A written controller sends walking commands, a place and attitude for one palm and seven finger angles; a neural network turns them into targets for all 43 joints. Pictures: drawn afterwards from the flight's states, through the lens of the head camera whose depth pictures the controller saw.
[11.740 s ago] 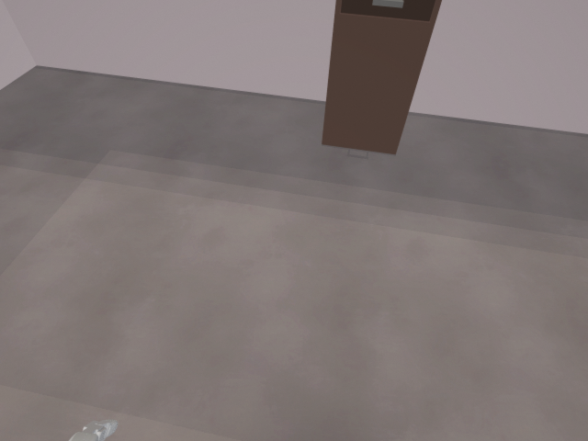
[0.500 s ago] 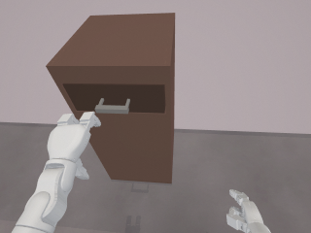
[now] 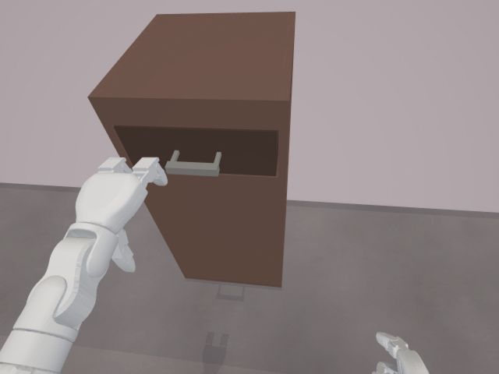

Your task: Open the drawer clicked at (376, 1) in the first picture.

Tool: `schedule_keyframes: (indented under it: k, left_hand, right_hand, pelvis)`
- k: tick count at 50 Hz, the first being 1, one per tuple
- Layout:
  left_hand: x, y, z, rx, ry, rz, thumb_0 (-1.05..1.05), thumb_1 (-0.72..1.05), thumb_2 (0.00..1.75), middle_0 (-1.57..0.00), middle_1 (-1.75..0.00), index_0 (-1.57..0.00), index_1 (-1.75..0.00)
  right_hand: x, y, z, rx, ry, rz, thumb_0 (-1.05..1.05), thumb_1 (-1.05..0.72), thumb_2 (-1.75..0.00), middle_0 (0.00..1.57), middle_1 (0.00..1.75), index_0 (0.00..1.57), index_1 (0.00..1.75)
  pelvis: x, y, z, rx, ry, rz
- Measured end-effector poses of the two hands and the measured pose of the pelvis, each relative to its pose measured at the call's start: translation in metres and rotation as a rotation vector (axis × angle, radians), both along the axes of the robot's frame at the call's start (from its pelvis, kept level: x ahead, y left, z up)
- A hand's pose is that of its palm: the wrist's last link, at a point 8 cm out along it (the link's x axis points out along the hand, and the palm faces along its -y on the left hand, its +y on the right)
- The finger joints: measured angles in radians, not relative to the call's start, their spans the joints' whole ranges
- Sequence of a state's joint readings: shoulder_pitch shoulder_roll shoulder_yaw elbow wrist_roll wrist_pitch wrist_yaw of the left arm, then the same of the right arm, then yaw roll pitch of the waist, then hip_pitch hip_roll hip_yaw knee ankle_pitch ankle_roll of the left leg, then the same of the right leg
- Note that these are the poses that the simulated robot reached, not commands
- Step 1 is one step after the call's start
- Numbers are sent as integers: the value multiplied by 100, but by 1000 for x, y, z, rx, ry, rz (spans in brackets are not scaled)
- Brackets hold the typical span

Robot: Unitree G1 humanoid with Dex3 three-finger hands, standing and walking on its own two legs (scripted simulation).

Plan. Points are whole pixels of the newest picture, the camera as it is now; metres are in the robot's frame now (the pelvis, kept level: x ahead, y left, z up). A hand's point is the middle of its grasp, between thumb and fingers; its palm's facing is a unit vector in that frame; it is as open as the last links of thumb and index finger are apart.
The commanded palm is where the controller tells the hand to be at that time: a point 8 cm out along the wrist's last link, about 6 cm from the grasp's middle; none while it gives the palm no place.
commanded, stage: raise the hand with hooked fingers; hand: left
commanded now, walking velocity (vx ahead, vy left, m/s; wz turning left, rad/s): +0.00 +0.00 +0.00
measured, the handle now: (194, 162) +0.54 +0.22 -0.01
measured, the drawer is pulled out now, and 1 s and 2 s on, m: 0.00 0.00 0.00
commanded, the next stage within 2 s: move the hooked fingers above the handle in 0.10 s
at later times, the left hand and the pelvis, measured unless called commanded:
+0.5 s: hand (144, 204) +0.33 +0.23 +0.09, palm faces +0.02 -0.05 -1.00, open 13.8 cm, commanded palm +0.32 +0.23 +0.15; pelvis -0.01 -0.02 +0.00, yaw +1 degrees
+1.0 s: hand (162, 182) +0.41 +0.23 +0.06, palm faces -0.03 -0.03 -1.00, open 13.8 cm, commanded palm +0.39 +0.23 +0.13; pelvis +0.01 -0.02 -0.01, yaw +0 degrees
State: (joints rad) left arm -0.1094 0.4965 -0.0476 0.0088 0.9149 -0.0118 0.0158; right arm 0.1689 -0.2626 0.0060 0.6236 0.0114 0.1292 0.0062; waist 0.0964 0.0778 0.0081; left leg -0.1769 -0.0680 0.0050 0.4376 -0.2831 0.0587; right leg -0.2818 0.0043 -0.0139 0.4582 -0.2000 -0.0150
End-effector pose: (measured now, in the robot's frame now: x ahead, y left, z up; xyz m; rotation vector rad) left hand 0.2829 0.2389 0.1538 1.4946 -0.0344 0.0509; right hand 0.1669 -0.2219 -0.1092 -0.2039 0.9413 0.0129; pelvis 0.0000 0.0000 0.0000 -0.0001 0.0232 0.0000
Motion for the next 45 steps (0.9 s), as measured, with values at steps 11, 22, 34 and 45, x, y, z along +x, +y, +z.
schedule_keyframes:
  k: [11, 22, 34, 45]
  left_hand:
    - [-2, -3, 5, 7, -28, 41, 0, -49, 30, -32, -120, -32, -120]
    - [21, -7, -11, 27, 48, 33, 0, -49, 30, -32, -120, -33, -120]
    - [58, -15, -18, 33, 57, 14, 0, -49, 30, -32, -120, -32, -120]
    - [89, -12, -30, 38, 72, 18, 0, -49, 30, -32, -120, -32, -120]
  right_hand:
    - [5, -3, 0, 19, -18, -5, 1, -91, -90, 20, 30, 20, 30]
    - [13, -12, 6, -3, -63, -9, 1, -91, -90, 20, 30, 20, 30]
    - [-19, -42, -8, -48, 39, -92, 1, -91, -90, 20, 30, 20, 30]
    - [-49, -53, -19, -72, 128, -166, 1, -91, -90, 20, 30, 20, 30]
  pelvis:
    - [-3, -7, 0, 5, 0, 3]
    - [-7, -19, -1, 9, 15, 11]
    - [-2, -24, -4, 11, 65, 2]
    - [3, -22, -8, 11, 107, -9]
